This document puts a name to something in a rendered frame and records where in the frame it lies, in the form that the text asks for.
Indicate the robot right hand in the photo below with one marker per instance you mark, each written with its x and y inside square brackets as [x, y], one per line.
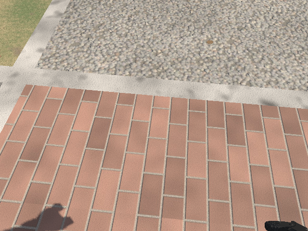
[275, 225]

